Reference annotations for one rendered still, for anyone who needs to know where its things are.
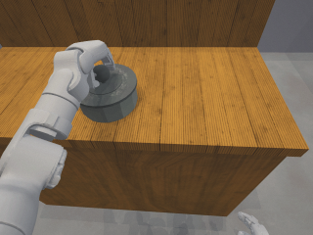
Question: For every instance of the knob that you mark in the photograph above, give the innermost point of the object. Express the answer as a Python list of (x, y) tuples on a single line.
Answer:
[(102, 73)]

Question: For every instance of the robot left upper arm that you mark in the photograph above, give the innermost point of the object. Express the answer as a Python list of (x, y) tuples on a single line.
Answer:
[(36, 164)]

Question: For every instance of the left robot forearm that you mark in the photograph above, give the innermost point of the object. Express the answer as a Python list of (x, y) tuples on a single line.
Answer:
[(54, 112)]

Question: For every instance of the lid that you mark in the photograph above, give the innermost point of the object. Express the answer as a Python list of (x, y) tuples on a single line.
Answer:
[(120, 85)]

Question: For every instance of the pot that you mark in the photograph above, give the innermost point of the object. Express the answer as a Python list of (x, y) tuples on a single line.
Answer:
[(112, 113)]

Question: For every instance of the robot left hand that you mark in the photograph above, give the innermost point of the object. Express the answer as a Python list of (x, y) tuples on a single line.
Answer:
[(99, 51)]

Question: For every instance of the table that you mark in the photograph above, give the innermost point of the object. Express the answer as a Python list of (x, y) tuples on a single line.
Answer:
[(209, 124)]

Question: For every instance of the robot right hand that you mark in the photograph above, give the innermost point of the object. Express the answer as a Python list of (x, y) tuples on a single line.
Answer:
[(251, 223)]

